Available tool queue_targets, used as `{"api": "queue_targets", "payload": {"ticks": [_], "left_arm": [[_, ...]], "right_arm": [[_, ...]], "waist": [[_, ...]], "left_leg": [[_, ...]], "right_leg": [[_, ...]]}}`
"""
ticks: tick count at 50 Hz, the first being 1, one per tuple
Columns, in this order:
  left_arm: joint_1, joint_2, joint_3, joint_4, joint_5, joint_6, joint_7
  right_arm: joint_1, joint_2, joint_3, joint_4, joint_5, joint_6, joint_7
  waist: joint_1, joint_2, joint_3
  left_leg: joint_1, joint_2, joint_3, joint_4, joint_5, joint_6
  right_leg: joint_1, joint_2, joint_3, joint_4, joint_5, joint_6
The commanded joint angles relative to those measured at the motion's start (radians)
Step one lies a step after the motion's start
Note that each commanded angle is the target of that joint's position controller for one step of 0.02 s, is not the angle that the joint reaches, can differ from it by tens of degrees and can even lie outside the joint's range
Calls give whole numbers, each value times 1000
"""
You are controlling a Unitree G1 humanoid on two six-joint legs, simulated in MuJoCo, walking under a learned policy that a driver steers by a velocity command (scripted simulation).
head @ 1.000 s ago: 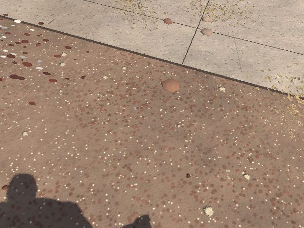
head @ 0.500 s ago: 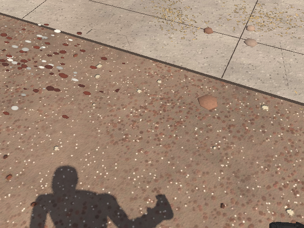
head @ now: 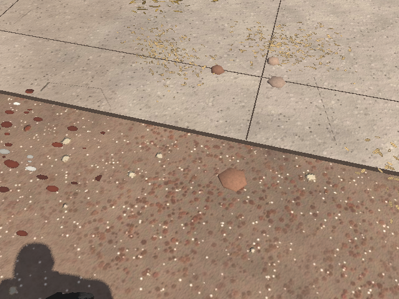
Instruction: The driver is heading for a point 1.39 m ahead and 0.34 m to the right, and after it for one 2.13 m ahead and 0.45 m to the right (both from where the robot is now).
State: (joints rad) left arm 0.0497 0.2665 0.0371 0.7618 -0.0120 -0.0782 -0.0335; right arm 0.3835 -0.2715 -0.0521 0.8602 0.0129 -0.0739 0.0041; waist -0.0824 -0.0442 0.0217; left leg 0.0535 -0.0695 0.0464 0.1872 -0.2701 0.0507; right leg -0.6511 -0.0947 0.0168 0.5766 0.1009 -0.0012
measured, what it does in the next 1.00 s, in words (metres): walks ahead: right foot, then left foot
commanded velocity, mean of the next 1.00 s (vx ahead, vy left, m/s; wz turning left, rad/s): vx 0.50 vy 0.00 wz -0.14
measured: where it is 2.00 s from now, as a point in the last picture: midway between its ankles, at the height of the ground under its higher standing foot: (232, 150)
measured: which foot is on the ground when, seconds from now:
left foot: down 0.00-0.12, up 0.14-0.62, down 0.64-1.00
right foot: up 0.00-0.10, down 0.12-0.66, up 0.68-1.00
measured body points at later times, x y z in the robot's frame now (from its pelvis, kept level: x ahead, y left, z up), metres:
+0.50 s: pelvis +0.29 -0.04 +0.00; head +0.32 -0.04 +0.45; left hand +0.31 +0.24 -0.12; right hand +0.49 -0.28 -0.09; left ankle +0.48 +0.13 -0.69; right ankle +0.22 -0.13 -0.74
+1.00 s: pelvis +0.57 +0.01 +0.00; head +0.59 +0.01 +0.45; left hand +0.77 +0.25 -0.10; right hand +0.56 -0.27 -0.13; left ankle +0.52 +0.11 -0.74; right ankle +0.71 -0.18 -0.68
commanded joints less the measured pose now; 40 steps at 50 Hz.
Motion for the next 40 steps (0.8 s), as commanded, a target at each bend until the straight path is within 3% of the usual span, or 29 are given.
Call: {"api": "queue_targets", "payload": {"ticks": [1,3,4,5,6,7,8,9,10,11,12,14,16,22,26,29,30,31,32,33,34,35,36,37,38,40], "left_arm": [[-139,76,12,-107,-4,-24,-20],[-87,105,23,-100,-3,-25,-24],[-7,132,37,-80,-2,-25,-20],[150,176,61,-34,0,-24,-11],[334,244,79,3,11,-19,1],[381,312,93,25,11,-17,-2],[381,206,67,23,-3,-15,-1],[303,172,54,13,-1,-16,4],[234,153,48,2,6,-15,7],[185,126,40,-3,14,-17,6],[162,105,33,-6,27,-22,5],[158,109,36,4,19,-32,2],[168,133,42,22,13,-38,7],[248,173,49,64,1,-23,27],[323,186,53,106,-7,-4,29],[330,198,59,122,-11,15,37],[316,206,61,122,-12,20,39],[294,204,58,118,-12,26,40],[292,164,42,104,0,25,41],[377,63,12,73,9,11,37],[399,64,7,87,-6,-7,34],[330,163,36,75,-35,-15,30],[264,169,39,56,-40,-17,31],[232,156,41,50,-30,-13,35],[240,148,49,57,-22,1,39],[280,99,45,69,-22,30,39]], "right_arm": [[40,-175,-44,-19,7,7,-10],[27,-191,-49,-15,6,18,-15],[13,-201,-51,-16,4,24,-17],[0,-188,-43,-20,0,31,-20],[14,-148,-24,-45,-19,30,-24],[160,-4,17,-56,-16,6,-8],[83,-114,-5,-43,9,-18,-4],[-26,-165,-20,-81,35,-33,1],[-86,-157,-16,-96,31,-40,-4],[-116,-150,-21,-98,12,-38,-7],[-93,-140,-24,-94,5,-28,-6],[-55,-98,-17,-82,2,-5,-8],[-98,-84,-12,-99,-6,9,-11],[-313,-53,4,-152,-6,-7,4],[-419,-65,4,-191,4,-16,24],[-417,-93,-4,-204,2,-23,37],[-368,-112,-14,-194,1,-26,37],[-250,-142,-32,-161,-2,-29,32],[-78,-200,-57,-117,-11,-29,21],[42,-296,-81,-100,-32,-23,11],[68,-244,-67,-94,-21,-16,13],[9,-178,-46,-98,-13,-15,11],[-54,-146,-37,-105,-12,-15,8],[-119,-119,-29,-104,-16,-19,10],[-163,-87,-21,-104,-21,-28,12],[-199,-79,-24,-93,-28,-42,14]], "waist": [[7,92,73],[47,123,30],[94,141,-29],[174,132,-130],[232,42,-286],[145,-229,-421],[203,-146,-408],[196,-107,-236],[166,-17,-151],[136,13,-84],[99,-10,-72],[69,-20,-62],[64,-12,-22],[134,2,28],[169,-3,51],[140,-20,38],[105,-32,12],[36,-27,-57],[-36,1,-190],[-29,196,-350],[-35,321,-438],[-39,226,-285],[-17,183,-174],[15,139,-98],[47,154,-58],[83,157,-34]], "left_leg": [[18,321,-125,-5,354,136],[67,328,-120,76,562,115],[73,312,-105,177,748,102],[18,263,-65,365,831,72],[-205,209,-35,670,560,39],[-628,3,-64,1029,-206,-32],[-749,32,-196,1139,-307,-23],[-820,86,-172,1148,-231,-11],[-793,141,-141,1098,-136,-7],[-755,172,-129,1031,-79,-13],[-689,198,-138,997,-41,-16],[-635,211,-128,940,-19,-31],[-667,223,-115,859,31,-55],[-652,182,-61,471,364,-69],[-680,157,-62,359,353,-49],[-644,139,-66,313,240,-11],[-564,116,-51,299,202,3],[-395,88,-25,267,209,26],[-110,147,-72,312,239,66],[291,406,-446,303,131,183],[359,500,-748,159,-8,248],[247,468,-634,129,-91,201],[110,433,-490,105,-69,164],[-21,394,-395,60,-17,145],[-109,359,-310,23,49,128],[-204,338,-204,-33,142,129]], "right_leg": [[-29,21,-6,-65,-53,-31],[63,55,-30,-81,-138,-61],[184,91,-61,-86,-166,-83],[406,109,-79,-97,-140,-116],[742,-62,111,-41,-107,-179],[1087,-297,631,-146,-342,-359],[1080,-285,728,-255,-483,-340],[946,-252,564,-278,-453,-290],[795,-215,448,-300,-355,-263],[664,-179,363,-327,-248,-251],[586,-152,307,-355,-184,-242],[511,-135,243,-408,-128,-255],[467,-130,182,-447,-81,-264],[488,-67,40,-469,-70,-206],[622,-123,57,-422,-73,-200],[710,-165,86,-342,30,-175],[715,-159,90,-283,143,-164],[687,-120,66,-151,268,-144],[556,-65,33,68,196,-112],[174,78,-35,450,-179,-40],[2,145,76,644,-686,-26],[-88,84,126,725,-649,-34],[-101,32,94,709,-562,-40],[-71,-2,81,655,-486,-37],[-20,-32,90,606,-430,-34],[53,-47,88,584,-374,-22]]}}
Keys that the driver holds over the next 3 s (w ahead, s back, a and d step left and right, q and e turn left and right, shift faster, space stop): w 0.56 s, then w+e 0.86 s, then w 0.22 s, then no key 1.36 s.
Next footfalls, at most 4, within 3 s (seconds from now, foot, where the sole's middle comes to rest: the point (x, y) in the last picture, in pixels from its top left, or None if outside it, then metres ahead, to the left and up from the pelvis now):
0.12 right None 0.26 -0.13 -0.78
0.64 left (158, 277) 0.56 0.11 -0.78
1.18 right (231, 207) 0.81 -0.17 -0.78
1.66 left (206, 138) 1.16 -0.11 -0.78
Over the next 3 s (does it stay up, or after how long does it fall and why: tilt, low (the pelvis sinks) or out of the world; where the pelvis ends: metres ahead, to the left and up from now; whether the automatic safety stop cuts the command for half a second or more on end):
stays up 1.09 -0.21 0.00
